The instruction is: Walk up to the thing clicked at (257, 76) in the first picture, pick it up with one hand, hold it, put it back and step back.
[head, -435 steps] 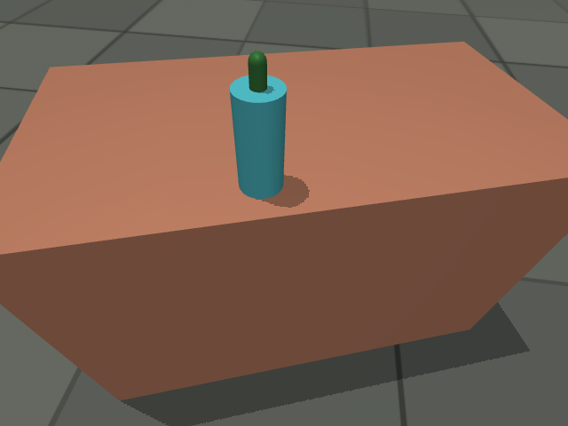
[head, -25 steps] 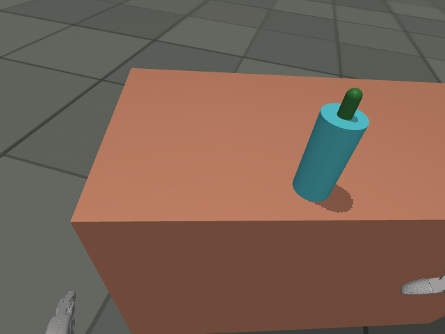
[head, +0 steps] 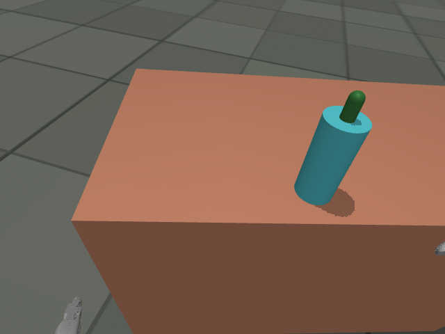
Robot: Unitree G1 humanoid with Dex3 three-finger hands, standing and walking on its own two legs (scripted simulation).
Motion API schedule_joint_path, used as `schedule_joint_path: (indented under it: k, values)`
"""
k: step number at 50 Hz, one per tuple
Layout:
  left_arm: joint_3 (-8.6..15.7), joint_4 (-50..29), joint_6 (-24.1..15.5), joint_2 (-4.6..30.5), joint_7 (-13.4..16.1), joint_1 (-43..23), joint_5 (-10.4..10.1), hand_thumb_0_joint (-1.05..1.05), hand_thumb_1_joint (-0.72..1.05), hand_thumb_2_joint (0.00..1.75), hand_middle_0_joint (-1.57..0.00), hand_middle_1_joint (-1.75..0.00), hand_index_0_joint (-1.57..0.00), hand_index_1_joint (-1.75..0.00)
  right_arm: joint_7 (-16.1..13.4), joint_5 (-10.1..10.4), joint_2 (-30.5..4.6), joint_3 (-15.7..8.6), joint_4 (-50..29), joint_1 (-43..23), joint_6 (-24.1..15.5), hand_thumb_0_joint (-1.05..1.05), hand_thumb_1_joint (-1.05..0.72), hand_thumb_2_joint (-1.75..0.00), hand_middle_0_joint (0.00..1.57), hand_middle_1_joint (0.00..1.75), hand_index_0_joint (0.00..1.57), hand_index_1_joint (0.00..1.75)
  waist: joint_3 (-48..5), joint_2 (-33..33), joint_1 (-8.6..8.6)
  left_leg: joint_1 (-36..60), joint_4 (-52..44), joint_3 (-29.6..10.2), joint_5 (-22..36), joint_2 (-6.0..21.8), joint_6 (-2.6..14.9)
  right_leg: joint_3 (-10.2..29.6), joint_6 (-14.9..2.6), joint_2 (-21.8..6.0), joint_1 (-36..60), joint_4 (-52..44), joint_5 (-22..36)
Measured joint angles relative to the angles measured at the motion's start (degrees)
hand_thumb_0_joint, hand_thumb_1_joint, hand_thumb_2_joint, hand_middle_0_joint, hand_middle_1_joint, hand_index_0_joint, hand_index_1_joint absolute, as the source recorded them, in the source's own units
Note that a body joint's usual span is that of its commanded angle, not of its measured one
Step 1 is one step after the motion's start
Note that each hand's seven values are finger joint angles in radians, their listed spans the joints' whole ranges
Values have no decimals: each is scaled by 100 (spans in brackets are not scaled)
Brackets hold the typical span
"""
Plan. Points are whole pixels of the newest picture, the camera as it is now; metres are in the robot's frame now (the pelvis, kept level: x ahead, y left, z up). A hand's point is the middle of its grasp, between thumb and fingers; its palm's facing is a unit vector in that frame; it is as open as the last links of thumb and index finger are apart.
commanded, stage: go down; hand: right
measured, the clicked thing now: (332, 149) +0.43 -0.22 +0.15
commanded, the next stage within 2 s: none
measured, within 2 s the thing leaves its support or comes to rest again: neither
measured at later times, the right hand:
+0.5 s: hand out of the picture +0.30 -0.38 +0.22, palm faces +0.30 +0.95 -0.12, open 17.4 cm
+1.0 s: hand out of the picture +0.32 -0.40 +0.21, palm faces +0.27 +0.96 -0.06, open 17.6 cm
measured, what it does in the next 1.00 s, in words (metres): stands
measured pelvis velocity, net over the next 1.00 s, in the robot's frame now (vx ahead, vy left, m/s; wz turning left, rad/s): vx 0.01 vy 0.00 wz -0.01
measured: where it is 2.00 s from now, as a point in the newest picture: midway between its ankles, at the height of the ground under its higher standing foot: outside the picture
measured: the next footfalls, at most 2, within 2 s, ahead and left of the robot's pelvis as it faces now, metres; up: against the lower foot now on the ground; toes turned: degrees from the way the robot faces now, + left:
none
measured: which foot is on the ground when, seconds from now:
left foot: down 0.00-1.00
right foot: down 0.00-1.00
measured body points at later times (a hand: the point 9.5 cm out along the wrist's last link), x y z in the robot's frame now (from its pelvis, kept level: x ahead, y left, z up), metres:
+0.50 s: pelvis -0.01 +0.00 +0.00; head -0.01 +0.01 +0.45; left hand +0.15 +0.26 -0.08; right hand +0.28 -0.42 +0.23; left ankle -0.04 +0.11 -0.74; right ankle +0.01 -0.12 -0.74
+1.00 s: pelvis +0.01 +0.00 +0.00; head +0.02 +0.01 +0.45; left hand +0.15 +0.25 -0.09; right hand +0.30 -0.45 +0.21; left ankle -0.04 +0.11 -0.74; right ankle +0.01 -0.12 -0.74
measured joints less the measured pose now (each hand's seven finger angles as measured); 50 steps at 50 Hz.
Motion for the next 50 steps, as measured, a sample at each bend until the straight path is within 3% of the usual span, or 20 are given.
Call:
schedule_joint_path:
  k: [5, 11, 17, 25, 32, 37, 45, 50]
  values:
    - [63, -203, -113, -26, 13, 62, 76, -1, -54, 6, -6, -6, -6, -5, 15, -15, 42, -26, -51, -182, -29, -1, 52, -7, 4, 5, 5, 5, 63, 79, -7, -21, 19, 1, 8, 0, -14, 1, -12, 0, -39, 56, -10]
    - [5, -147, -209, 85, 127, 41, 44, -1, -54, 6, -5, -6, -6, -5, 21, 59, -318, -316, 517, -661, 211, -1, 53, -7, 4, 5, 5, 6, 13, 167, 11, -95, 47, 6, 14, -33, 3, 8, -1, -33, -144, 154, -44]
    - [-265, 74, -271, -8, 178, -60, 98, -1, -54, 6, -5, -6, -6, -5, 392, -11, -549, -152, 1054, -986, 608, -1, 55, -6, 4, 5, 5, 5, 22, 75, 38, -245, 40, 48, 64, -41, 0, 51, -8, -37, -328, 189, -3]
    - [-329, -319, -487, 39, 310, 181, 121, -1, -54, 6, -6, -6, -6, -5, 541, 20, -857, -365, 1857, -1598, 682, -1, 54, -6, 4, 5, 5, 5, -111, 80, 143, -325, 103, 28, 22, -47, 4, 32, -9, -45, -389, 230, -38]
    - [-577, 10, -462, 97, 315, 107, 131, -1, -55, 6, -5, -6, -6, -5, 775, -65, -1191, -259, 2457, -1826, 884, -1, 56, -5, 4, 5, 5, 5, -117, 93, 158, -489, 138, 31, 22, -92, 27, 39, 12, -90, -575, 318, -70]
    - [-540, -213, -472, 77, 351, 112, 148, -1, -55, 7, -5, -6, -6, -6, 836, -98, -1152, -378, 2543, -2016, 877, -1, 57, -6, 4, 5, 5, 5, -77, 99, 162, -546, 160, 59, 8, -82, 25, 67, 10, -77, -645, 343, -74]
    - [-612, -222, -506, 132, 410, 89, 119, -1, -55, 7, -5, -6, -6, -6, 968, -57, -1525, -342, 2927, -2174, 968, -1, 56, -6, 4, 5, 5, 5, -234, 151, 215, -563, 142, 45, -33, -100, 33, 55, 17, -95, -680, 379, -151]
    - [-580, -194, -453, 101, 378, 170, 131, -1, -56, 8, -5, -6, -6, -6, 1114, -32, -1551, -391, 3096, -2138, 1112, -1, 58, -6, 3, 5, 5, 5, -210, 82, 208, -620, 148, 66, -50, -87, 18, 75, 4, -80, -763, 418, -177]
